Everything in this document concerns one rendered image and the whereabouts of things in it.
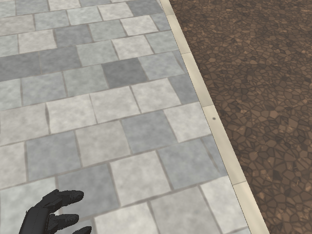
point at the robot left hand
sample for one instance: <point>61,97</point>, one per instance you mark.
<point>41,219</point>

